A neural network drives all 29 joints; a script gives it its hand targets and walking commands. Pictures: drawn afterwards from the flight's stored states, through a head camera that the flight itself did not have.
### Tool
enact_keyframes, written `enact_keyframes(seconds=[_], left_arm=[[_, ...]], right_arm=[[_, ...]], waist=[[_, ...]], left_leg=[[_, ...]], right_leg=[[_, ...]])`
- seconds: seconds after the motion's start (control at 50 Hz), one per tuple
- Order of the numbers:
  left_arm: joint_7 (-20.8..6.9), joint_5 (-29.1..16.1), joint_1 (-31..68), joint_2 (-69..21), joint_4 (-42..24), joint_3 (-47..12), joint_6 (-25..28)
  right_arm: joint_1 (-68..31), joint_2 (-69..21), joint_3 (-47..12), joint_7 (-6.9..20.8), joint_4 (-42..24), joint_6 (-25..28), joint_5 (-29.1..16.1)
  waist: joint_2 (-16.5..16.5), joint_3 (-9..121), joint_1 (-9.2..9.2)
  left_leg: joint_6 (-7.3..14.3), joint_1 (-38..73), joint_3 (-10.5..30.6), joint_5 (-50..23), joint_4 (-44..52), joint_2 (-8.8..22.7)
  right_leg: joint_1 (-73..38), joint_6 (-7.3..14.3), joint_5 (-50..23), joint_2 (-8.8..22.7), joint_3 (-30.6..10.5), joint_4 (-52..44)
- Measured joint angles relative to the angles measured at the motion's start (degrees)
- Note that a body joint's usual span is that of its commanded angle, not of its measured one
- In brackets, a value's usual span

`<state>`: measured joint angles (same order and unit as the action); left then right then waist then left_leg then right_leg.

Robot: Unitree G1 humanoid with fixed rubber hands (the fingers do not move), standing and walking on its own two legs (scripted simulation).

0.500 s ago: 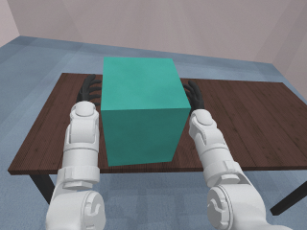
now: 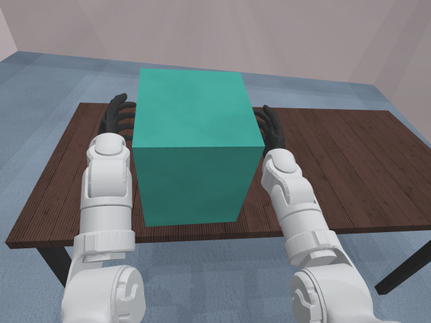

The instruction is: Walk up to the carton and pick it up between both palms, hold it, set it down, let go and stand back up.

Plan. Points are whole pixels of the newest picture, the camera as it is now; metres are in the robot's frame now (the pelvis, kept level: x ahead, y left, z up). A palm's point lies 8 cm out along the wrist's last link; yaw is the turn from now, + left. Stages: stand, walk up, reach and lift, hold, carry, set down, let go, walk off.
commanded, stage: reach and lift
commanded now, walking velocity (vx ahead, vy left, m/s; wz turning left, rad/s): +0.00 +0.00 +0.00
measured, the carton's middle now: (192, 151) +0.43 +0.00 +0.12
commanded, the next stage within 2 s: hold in 1.04 s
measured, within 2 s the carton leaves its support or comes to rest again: neither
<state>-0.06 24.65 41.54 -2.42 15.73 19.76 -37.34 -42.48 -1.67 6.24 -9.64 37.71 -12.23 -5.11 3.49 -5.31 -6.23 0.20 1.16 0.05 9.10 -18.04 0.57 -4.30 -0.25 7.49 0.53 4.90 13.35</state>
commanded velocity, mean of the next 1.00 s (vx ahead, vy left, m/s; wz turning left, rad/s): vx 0.00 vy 0.00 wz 0.00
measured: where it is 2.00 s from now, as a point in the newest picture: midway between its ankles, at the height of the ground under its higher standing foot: outside the picture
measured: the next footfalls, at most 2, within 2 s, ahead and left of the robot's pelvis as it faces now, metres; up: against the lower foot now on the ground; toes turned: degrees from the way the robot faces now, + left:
none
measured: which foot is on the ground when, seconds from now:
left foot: down 0.00-1.00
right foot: down 0.00-1.00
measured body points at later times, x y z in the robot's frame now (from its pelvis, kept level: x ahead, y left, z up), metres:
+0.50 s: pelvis +0.00 +0.00 +0.00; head -0.04 +0.03 +0.45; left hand +0.40 +0.14 +0.21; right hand +0.38 -0.15 +0.19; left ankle +0.02 +0.11 -0.75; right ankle +0.01 -0.12 -0.75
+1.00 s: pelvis +0.00 -0.01 +0.00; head -0.05 +0.02 +0.45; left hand +0.39 +0.14 +0.22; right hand +0.37 -0.15 +0.21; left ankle +0.02 +0.11 -0.75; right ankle +0.01 -0.12 -0.75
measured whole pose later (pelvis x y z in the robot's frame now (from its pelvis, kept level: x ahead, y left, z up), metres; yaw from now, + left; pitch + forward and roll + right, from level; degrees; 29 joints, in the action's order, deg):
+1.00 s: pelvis +0.00 -0.01 +0.00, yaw +0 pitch -13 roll -1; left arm -3.2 27.0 42.7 -2.3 8.2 20.5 -44.8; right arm -43.2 -0.6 2.2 -12.0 32.2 -16.7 -9.2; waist 3.7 -6.3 -6.7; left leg -0.2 4.2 -0.3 8.6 -16.9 1.1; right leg -6.8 0.3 7.2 0.0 4.5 12.8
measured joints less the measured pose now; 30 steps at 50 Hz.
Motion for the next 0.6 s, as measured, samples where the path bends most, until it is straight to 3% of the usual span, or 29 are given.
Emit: enact_keyframes(seconds=[0.6], left_arm=[[-1.6, 1.7, 2.5, 0.4, -2.1, 0.8, -3.7]], right_arm=[[-1.9, 0.3, -0.5, -0.7, -1.1, -1.7, -1.1]], waist=[[0.2, -0.8, -0.13]], left_leg=[[-0.3, 1.5, -0.4, -0.6, 1.0, 0.3]], right_leg=[[-0.9, 0.4, -0.4, -0.3, -0.4, -0.2]])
